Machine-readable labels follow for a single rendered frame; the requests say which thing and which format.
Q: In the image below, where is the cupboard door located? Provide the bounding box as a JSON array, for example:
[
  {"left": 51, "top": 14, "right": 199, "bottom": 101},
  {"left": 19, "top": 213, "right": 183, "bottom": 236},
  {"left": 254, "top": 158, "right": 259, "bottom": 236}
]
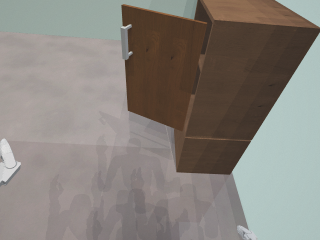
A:
[{"left": 121, "top": 4, "right": 208, "bottom": 131}]

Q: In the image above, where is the left robot hand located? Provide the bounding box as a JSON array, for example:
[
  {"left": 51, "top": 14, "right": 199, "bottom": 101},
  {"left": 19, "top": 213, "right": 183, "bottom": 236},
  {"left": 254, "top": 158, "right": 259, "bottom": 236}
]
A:
[{"left": 0, "top": 138, "right": 21, "bottom": 187}]

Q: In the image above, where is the handle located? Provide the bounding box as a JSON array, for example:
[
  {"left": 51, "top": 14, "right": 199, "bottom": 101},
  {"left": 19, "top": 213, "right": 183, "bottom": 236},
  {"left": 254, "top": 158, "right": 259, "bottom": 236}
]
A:
[{"left": 120, "top": 24, "right": 133, "bottom": 60}]

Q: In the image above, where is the right robot hand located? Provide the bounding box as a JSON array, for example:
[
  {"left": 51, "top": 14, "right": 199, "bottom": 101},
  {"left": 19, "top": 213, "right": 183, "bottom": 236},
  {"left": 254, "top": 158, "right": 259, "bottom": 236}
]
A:
[{"left": 237, "top": 225, "right": 258, "bottom": 240}]

